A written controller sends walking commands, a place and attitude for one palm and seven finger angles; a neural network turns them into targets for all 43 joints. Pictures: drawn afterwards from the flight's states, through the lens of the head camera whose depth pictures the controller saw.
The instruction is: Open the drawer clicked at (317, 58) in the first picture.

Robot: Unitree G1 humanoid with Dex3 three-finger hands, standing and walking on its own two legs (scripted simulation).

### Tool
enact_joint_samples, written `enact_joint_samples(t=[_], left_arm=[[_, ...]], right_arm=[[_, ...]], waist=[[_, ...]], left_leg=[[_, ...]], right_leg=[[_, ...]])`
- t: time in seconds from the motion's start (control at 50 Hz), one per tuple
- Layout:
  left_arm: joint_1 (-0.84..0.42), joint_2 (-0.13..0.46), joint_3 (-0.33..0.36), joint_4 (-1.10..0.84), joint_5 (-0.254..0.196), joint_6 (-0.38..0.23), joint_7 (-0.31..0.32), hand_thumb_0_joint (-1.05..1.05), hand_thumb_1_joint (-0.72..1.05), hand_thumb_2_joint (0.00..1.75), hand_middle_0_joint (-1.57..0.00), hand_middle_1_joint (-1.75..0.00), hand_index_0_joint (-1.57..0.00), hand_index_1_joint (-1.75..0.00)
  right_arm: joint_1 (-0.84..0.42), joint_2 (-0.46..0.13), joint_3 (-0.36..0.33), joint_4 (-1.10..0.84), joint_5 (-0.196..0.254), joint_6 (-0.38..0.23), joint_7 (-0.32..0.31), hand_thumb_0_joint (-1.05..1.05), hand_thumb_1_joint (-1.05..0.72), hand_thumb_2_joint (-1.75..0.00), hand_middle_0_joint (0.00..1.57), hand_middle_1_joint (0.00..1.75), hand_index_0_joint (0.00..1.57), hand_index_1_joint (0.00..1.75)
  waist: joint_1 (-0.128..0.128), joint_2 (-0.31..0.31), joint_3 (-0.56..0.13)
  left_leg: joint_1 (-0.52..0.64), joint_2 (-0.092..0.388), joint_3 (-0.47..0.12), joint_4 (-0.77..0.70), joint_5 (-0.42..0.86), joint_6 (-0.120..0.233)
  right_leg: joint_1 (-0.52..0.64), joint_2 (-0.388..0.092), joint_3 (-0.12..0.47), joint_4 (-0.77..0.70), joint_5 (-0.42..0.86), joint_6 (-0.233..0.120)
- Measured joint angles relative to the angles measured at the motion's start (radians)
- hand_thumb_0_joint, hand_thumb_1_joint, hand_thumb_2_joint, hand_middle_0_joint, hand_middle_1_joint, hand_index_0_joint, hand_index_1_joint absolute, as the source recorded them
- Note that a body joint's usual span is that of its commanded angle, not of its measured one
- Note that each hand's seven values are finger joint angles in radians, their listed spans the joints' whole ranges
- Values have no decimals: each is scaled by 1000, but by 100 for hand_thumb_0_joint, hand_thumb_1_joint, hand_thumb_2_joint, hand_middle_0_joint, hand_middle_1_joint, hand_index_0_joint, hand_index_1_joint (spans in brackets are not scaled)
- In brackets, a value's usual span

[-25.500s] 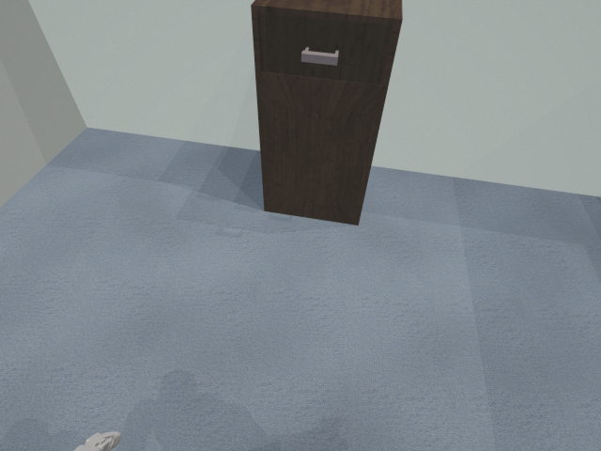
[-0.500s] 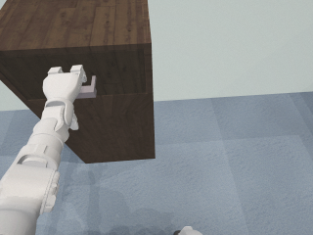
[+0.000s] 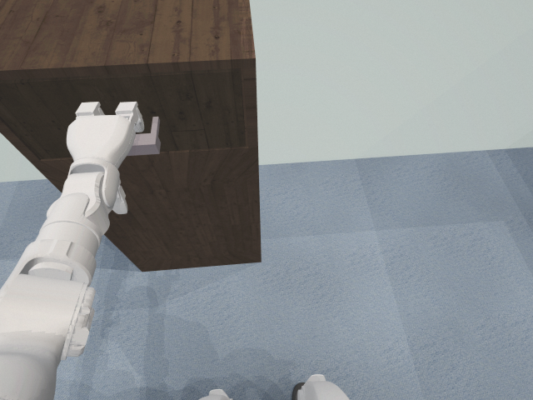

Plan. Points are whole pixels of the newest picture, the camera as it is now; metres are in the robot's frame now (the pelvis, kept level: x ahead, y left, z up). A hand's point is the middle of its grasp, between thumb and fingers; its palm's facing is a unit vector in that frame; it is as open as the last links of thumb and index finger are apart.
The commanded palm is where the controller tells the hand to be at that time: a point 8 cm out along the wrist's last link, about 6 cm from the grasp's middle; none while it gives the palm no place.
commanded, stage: lower the fingers behind the handle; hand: left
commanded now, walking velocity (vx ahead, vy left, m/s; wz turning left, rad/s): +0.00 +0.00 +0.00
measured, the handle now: (126, 134) +0.54 +0.23 +0.04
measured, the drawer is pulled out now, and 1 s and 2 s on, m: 0.00 0.00 0.00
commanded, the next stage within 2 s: lift the fingers back up to retry in 0.06 s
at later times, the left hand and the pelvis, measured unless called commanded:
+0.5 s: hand (115, 149) +0.48 +0.22 +0.07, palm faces +0.04 +0.00 -1.00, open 13.8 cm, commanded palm +0.45 +0.23 +0.12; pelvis +0.01 +0.01 +0.01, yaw +0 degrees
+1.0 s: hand (94, 149) +0.46 +0.24 +0.10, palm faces -0.03 +0.00 -1.00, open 13.8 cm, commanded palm +0.44 +0.24 +0.16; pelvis +0.02 -0.01 +0.02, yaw +1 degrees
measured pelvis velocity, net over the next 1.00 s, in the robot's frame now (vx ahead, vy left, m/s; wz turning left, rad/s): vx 0.02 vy -0.01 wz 0.02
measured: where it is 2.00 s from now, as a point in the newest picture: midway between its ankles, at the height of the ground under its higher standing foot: outside the picture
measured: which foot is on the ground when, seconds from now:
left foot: down 0.00-1.00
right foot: down 0.00-1.00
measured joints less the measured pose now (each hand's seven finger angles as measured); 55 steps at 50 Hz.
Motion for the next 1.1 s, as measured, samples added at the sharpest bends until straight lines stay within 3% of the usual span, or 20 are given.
enact_joint_samples(t=[0.18,0.44,0.58,0.7,0.84,0.98,1.1], left_arm=[[-7,-4,0,9,-3,18,-21,0,-48,30,-26,-128,-32,-120],[69,-34,22,-93,-4,-25,-26,0,-48,30,-29,-121,-32,-120],[58,-43,12,-118,-18,41,-23,0,-48,30,-31,-120,-32,-120],[68,-45,-16,-141,-54,94,-110,0,-48,30,-31,-120,-32,-120],[133,-24,-8,-242,-64,33,-192,0,-48,30,-32,-120,-32,-120],[150,-24,-33,-260,-61,1,-188,0,-49,30,-31,-120,-32,-120],[136,-17,-25,-245,-52,-27,-163,0,-49,30,-32,-120,-32,-120]], right_arm=[[6,7,6,-3,0,3,-2,1,-91,-90,21,30,20,30],[8,16,-11,8,-6,-1,-2,1,-91,-90,21,30,20,30],[-15,14,-12,17,0,11,9,1,-91,-90,21,30,20,30],[-36,10,-4,1,15,28,6,1,-91,-90,21,30,20,30],[-60,4,0,-33,18,39,-13,1,-91,-90,21,30,20,30],[-86,-5,-6,-38,19,35,-9,1,-91,-90,20,30,20,30],[-97,1,-8,-27,11,25,-17,1,-91,-90,20,30,20,30]], waist=[[-4,4,-2],[9,14,11],[23,26,8],[37,32,9],[54,25,19],[76,14,39],[71,10,50]], left_leg=[[4,-2,7,-4,3,5],[76,-6,2,-46,5,6],[140,-7,-1,-92,13,3],[216,-8,-2,-152,29,1],[284,-7,-7,-200,43,-6],[288,-9,-21,-201,49,-12],[271,-10,-29,-192,51,-14]], right_leg=[[3,-1,8,-6,6,4],[78,-3,4,-49,6,8],[141,-3,2,-88,9,8],[212,-2,1,-137,18,5],[276,0,-3,-172,23,-1],[284,-3,-18,-170,21,-7],[270,-4,-25,-162,22,-10]])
